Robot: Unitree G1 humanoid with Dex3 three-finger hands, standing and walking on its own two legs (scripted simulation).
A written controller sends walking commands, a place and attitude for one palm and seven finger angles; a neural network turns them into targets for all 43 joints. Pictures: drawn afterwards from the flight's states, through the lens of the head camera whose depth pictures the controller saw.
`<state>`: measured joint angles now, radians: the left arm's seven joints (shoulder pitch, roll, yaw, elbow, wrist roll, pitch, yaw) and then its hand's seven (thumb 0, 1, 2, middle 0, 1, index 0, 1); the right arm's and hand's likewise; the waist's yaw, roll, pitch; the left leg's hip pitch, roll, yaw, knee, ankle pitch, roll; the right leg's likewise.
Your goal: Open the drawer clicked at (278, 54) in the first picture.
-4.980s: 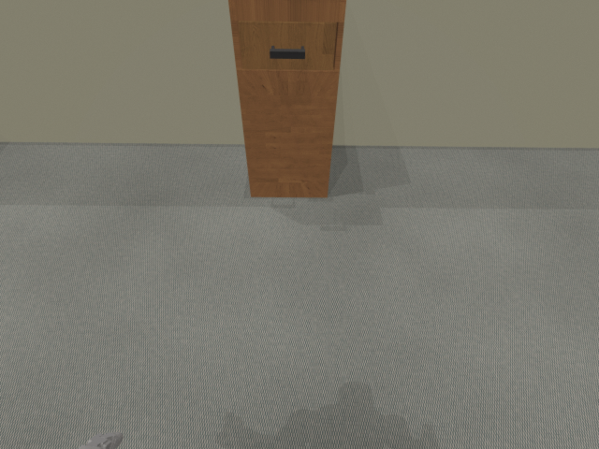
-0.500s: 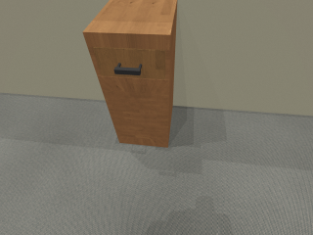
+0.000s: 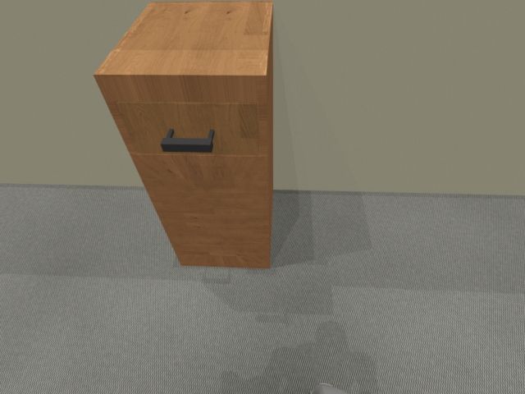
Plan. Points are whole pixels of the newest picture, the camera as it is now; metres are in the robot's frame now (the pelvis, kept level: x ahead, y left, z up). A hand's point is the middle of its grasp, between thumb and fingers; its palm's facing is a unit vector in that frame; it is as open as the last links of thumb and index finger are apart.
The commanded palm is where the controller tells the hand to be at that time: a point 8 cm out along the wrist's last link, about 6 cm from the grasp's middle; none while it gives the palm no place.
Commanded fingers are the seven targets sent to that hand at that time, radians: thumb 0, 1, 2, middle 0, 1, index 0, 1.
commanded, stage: take the last steps up to it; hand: left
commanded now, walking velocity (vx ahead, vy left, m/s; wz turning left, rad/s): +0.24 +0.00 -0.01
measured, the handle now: (189, 139) +0.68 +0.21 -0.03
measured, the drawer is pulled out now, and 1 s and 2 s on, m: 0.00 0.00 0.00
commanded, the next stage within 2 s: come to a stop and stand still in 0.26 s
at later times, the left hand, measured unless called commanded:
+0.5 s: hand out of the picture +0.13 +0.17 -0.17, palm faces +0.10 -0.98 -0.15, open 7.4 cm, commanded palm none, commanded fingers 0.00 0.90 0.90 -0.20 -0.30 -0.20 -0.30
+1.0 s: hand (182, 389) +0.16 +0.15 -0.14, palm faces +0.01 -0.95 -0.30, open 7.4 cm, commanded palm none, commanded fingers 0.00 0.90 0.90 -0.20 -0.30 -0.20 -0.30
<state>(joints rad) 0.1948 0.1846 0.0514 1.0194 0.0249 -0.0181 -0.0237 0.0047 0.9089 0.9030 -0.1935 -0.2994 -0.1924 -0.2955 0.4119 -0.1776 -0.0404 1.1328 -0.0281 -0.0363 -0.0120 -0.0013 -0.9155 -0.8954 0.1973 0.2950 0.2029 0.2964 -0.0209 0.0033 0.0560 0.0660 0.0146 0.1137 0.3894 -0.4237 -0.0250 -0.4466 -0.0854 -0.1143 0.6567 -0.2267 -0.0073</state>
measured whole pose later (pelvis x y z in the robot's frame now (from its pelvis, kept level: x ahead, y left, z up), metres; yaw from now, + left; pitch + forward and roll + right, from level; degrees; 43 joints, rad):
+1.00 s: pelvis +0.11 -0.05 +0.02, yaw -3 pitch -1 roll +3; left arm 0.26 0.16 0.03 1.02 0.03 0.02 0.03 0.00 0.91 0.90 -0.19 -0.30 -0.19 -0.30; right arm 0.22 -0.23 -0.07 1.07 -0.02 0.08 0.01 0.00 -0.91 -0.90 0.20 0.29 0.20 0.30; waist 0.01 0.05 0.00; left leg -0.42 0.04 0.03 0.77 -0.35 -0.02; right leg -0.21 -0.05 -0.03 0.53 -0.31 -0.02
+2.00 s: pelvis +0.12 +0.01 +0.01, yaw -1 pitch +0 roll +0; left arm 0.24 0.17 0.00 1.12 0.02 -0.02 0.05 0.00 0.91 0.90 -0.20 -0.30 -0.20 -0.30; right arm 0.30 -0.16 0.00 1.11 -0.01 -0.01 -0.02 0.00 -0.91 -0.90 0.20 0.29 0.20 0.30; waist -0.01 0.00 0.05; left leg -0.17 0.02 0.07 0.47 -0.30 0.01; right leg -0.17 -0.09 -0.05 0.44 -0.27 0.06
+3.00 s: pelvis +0.15 +0.00 +0.00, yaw -1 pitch +1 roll +1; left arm 0.31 0.17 0.05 1.08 0.03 0.00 0.02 0.00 0.91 0.90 -0.20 -0.30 -0.20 -0.30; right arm 0.34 -0.16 0.00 1.07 -0.02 -0.01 -0.02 0.00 -0.90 -0.90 0.19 0.29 0.20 0.30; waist 0.02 -0.01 0.03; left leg -0.20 0.02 0.08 0.59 -0.40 0.00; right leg -0.25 -0.08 -0.06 0.65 -0.41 -0.02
